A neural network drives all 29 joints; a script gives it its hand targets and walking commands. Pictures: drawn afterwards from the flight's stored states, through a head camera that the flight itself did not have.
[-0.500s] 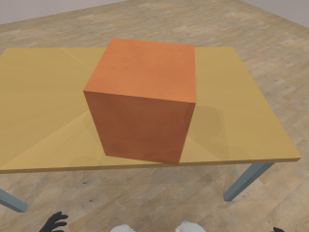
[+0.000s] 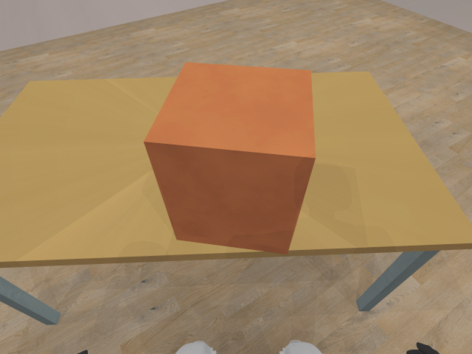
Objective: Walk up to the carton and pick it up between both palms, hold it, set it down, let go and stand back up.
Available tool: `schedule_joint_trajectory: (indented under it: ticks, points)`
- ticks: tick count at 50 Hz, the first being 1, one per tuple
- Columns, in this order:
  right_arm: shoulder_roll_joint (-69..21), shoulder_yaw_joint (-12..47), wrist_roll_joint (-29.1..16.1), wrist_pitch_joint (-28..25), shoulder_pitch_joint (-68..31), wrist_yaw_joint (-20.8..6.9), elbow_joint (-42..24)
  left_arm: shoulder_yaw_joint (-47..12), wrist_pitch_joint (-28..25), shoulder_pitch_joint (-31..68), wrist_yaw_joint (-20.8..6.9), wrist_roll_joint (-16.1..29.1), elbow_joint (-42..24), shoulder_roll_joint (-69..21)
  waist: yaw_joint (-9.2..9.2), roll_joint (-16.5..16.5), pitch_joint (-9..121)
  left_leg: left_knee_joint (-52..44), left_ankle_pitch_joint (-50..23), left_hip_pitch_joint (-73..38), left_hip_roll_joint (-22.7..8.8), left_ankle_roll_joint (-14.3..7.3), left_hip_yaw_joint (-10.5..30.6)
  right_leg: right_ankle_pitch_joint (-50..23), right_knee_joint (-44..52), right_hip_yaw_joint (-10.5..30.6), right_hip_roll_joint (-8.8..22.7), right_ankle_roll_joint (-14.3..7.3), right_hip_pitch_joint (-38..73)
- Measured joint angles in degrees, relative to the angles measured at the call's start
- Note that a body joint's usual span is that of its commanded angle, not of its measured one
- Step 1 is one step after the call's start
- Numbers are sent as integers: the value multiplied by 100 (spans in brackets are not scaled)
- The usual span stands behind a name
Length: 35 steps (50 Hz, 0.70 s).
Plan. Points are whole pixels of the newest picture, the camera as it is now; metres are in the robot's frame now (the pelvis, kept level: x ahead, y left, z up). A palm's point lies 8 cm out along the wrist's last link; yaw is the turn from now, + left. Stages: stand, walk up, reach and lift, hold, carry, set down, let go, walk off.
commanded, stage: walk up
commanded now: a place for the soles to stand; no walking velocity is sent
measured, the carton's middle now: (238, 162) +0.48 +0.02 +0.04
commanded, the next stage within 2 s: none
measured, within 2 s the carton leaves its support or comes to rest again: neither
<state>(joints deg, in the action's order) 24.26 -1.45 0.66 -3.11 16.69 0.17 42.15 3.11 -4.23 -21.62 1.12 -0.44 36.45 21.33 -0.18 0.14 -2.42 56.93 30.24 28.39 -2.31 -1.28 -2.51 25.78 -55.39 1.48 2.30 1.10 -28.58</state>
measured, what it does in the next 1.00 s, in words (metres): steps on the spot: right foot, then right foot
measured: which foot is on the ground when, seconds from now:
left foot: down 0.00-1.00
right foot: down 0.00-0.02, up 0.04-0.28, down 0.30-0.54, up 0.56-0.78, down 0.80-1.00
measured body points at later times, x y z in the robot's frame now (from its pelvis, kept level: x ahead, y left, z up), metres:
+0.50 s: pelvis +0.01 +0.00 +0.00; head +0.02 +0.00 +0.45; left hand +0.07 +0.32 -0.09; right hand +0.12 -0.31 -0.10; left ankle +0.04 +0.12 -0.67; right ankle +0.06 -0.14 -0.68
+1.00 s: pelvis +0.03 +0.01 +0.00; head +0.05 +0.01 +0.45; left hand +0.10 +0.32 -0.09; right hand +0.15 -0.30 -0.10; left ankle +0.06 +0.12 -0.67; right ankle +0.07 -0.13 -0.68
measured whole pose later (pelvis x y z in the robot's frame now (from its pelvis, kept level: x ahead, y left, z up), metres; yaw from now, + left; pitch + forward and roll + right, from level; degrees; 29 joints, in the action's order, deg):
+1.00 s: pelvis +0.03 +0.01 +0.00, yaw +2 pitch -2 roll +0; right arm 24.2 -1.5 0.7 -2.1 15.8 -0.1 42.1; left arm 3.3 -5.2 -23.5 1.7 -0.4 36.6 21.3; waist -0.2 0.2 -3.9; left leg 61.8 31.5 29.6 -1.4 -1.1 -2.5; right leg 26.9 -56.4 1.5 1.3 0.2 -27.9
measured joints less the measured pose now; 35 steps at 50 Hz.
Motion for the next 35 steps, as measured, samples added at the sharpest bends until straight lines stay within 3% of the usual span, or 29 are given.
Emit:
schedule_joint_trajectory:
  ticks: [2, 5, 11, 14, 20, 26, 28, 35]
  points:
    - [-2, 0, 0, -51, 42, -4, 2, 4, 128, 18, 13, 0, 8, -1, 2, 25, -33, 8, -375, -15, 59, -16, 1, 96, -211, -3, 24, -105, -16]
    - [-5, 0, 0, -54, 94, -7, 1, 45, 215, 106, 35, 0, 7, 1, 2, 13, -21, -26, -320, -60, 58, -43, 2, 408, -587, -4, -122, -149, -171]
    - [-6, 0, 0, -60, 94, -7, 1, 105, 118, 395, -40, 0, 6, 1, 1, -112, -128, -52, -319, -131, 57, -52, 0, 461, -598, 0, -117, -195, -200]
    - [-7, 0, 0, -24, 94, -15, 2, 114, 30, 384, -55, 0, 2, 3, -2, -166, -111, -49, -304, -129, 57, -11, -5, 138, -186, 4, -126, -270, -76]
    - [-7, -1, 0, 135, 15, -18, 1, 45, -128, -52, 3, 0, 9, 1, -1, -77, -70, 516, -122, 72, 69, 18, 6, -32, -61, -1, -157, -139, 3]
    - [-4, 0, 0, 88, -21, -18, -3, 44, 1, -227, 32, 0, 9, -1, 4, 94, -99, 104, 119, 7, 68, -9, 13, 18, -67, -8, -16, -74, 24]
    - [-8, 0, 0, 14, -3, -18, 0, 49, 109, -147, 34, 0, 12, -1, 1, 111, -153, -17, -347, -27, 118, -21, -3, 98, -180, 1, 31, -119, 27]
    - [-10, 0, 0, -32, 61, -18, 1, 110, 125, 340, 15, 0, 5, 2, 1, -10, -192, -59, -358, -120, 96, -51, -2, 475, -643, 2, -183, -182, -195]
